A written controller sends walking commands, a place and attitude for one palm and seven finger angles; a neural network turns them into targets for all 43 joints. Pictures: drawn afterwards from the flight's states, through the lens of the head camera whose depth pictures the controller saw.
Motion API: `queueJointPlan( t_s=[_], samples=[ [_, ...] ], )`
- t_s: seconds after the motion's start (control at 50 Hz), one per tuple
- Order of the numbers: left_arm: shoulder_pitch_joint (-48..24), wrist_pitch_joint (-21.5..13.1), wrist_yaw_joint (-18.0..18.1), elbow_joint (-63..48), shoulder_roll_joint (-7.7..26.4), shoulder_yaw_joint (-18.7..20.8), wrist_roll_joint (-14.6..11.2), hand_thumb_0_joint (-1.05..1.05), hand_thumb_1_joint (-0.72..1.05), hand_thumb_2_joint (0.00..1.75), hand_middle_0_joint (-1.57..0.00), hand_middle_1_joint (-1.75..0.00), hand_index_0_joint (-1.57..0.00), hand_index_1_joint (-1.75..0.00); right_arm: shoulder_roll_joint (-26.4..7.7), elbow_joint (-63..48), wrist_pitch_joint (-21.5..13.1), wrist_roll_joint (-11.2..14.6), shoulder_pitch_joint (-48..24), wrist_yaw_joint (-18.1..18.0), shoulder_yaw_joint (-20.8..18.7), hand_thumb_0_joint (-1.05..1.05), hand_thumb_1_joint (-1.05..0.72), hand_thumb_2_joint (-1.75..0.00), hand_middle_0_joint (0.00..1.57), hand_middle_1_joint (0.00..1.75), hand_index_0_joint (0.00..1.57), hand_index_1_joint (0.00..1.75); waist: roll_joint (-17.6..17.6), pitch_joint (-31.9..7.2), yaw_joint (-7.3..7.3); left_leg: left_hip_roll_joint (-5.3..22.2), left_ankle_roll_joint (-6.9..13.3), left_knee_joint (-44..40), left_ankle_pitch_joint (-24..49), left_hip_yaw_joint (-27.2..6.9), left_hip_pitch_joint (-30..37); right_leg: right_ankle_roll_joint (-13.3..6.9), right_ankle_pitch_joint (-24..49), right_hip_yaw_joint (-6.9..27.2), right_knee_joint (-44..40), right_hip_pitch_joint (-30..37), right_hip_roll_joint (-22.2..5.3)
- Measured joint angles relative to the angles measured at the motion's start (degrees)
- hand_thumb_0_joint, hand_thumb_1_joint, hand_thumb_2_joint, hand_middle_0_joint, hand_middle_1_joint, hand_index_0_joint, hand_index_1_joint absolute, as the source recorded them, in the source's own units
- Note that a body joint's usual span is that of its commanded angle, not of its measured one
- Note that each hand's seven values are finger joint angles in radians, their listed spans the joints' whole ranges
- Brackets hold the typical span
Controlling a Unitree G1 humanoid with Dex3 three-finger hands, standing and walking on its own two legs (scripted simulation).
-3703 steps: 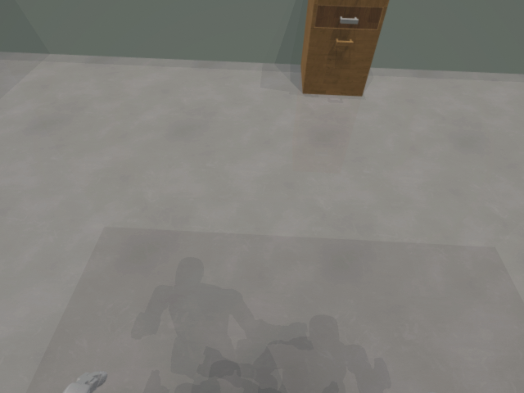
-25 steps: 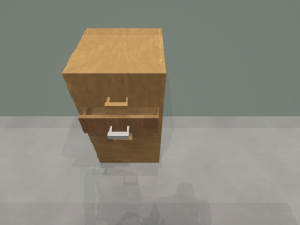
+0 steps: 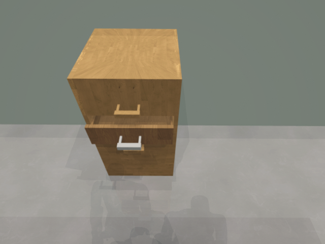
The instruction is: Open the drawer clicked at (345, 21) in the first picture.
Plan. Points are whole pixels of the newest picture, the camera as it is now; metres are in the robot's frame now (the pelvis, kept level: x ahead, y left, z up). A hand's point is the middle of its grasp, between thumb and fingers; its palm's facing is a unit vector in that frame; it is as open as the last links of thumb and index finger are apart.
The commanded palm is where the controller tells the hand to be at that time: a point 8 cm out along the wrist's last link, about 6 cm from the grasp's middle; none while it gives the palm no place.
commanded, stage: shuffle to correct the standing spot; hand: left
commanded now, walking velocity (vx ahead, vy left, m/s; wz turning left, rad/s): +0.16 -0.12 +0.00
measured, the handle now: (129, 142) +0.56 +0.18 -0.24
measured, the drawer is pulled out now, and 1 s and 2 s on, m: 0.07 0.07 0.07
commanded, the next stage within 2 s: come to a stop and stand still in 0.12 s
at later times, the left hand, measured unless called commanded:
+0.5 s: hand out of the picture +0.00 +0.12 -0.18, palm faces +0.06 -0.99 -0.13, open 16.3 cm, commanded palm none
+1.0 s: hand out of the picture +0.00 +0.18 -0.17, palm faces -0.03 -0.98 -0.21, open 16.4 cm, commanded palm none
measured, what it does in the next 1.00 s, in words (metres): stands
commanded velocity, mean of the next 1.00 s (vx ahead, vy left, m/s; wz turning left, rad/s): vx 0.00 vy -0.01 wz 0.00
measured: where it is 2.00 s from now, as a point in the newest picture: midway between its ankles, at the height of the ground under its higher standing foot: outside the picture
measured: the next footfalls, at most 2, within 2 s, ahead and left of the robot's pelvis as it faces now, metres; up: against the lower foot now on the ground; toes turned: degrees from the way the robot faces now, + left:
none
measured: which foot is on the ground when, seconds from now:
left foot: down 0.00-1.00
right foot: down 0.00-1.00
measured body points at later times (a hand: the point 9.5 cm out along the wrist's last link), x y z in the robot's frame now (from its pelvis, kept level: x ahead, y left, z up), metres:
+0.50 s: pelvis +0.05 -0.02 +0.00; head +0.07 +0.00 +0.45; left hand +0.00 +0.18 -0.17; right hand +0.04 -0.22 -0.16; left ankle -0.01 +0.09 -0.74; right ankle +0.06 -0.11 -0.74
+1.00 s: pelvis +0.03 +0.01 +0.00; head +0.04 -0.01 +0.45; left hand +0.00 +0.23 -0.15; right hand +0.03 -0.21 -0.17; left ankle -0.01 +0.09 -0.74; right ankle +0.06 -0.11 -0.74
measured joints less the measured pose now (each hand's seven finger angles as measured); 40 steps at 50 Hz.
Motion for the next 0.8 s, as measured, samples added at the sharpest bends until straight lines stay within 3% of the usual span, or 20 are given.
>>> queueJointPlan(
  t_s=[0.24,0.36,0.44,0.56,0.8],
  samples=[
    [1.2,0.1,-1.4,-1.2,0.1,1.4,1.0,-0.01,-0.48,0.30,-0.15,-0.30,-0.14,-0.30,0.1,0.4,0.1,-0.8,2.6,0.0,-1.1,0.00,-0.91,-0.90,0.20,0.30,0.20,0.30,-0.2,-1.0,-0.27,0.8,-0.7,2.7,-4.3,0.3,0.8,-1.0,-6.6,0.2,7.5,-1.8,0.8],
    [0.1,-1.7,-0.4,-1.2,-0.2,1.2,0.6,-0.03,-0.49,0.30,-0.15,-0.30,-0.14,-0.30,-0.2,-0.1,0.4,0.3,-0.1,-0.7,-1.0,0.00,-0.91,-0.90,0.20,0.30,0.20,0.30,0.5,1.4,-0.37,2.6,-0.7,16.2,-9.2,-1.7,-6.5,-2.2,-7.8,-2.2,7.0,-0.6,2.2],
    [-0.4,-0.7,0.1,-1.2,-0.3,0.8,0.0,-0.03,-0.49,0.30,-0.15,-0.30,-0.15,-0.30,0.0,-1.2,-0.1,0.8,-3.4,-0.8,-1.3,0.00,-0.91,-0.90,0.20,0.30,0.20,0.30,-0.9,2.6,0.25,2.2,-1.1,6.9,-0.6,-1.3,-6.6,-1.8,-7.0,-1.9,5.6,0.4,2.0],
    [-0.8,0.7,0.0,-0.7,0.3,0.2,0.3,-0.04,-0.49,0.30,-0.15,-0.30,-0.15,-0.30,-0.8,-1.6,0.7,0.3,-5.9,-1.2,-1.4,0.02,-0.94,-0.90,0.20,0.30,0.20,0.30,-1.3,0.9,1.27,1.2,-0.7,2.8,0.3,0.0,-4.2,-0.9,-5.2,-0.4,1.7,2.3,1.4],
    [-1.2,0.3,-0.2,-0.3,2.5,-0.6,0.4,-0.05,-0.50,0.30,-0.15,-0.30,-0.14,-0.30,-1.4,-1.0,0.3,0.2,-5.5,0.0,-0.5,0.01,-0.93,-0.90,0.20,0.30,0.20,0.30,-0.7,0.6,0.64,0.4,-0.2,-1.6,3.2,0.3,-2.3,-0.4,-2.8,-0.1,-2.0,3.9,0.8]
  ],
)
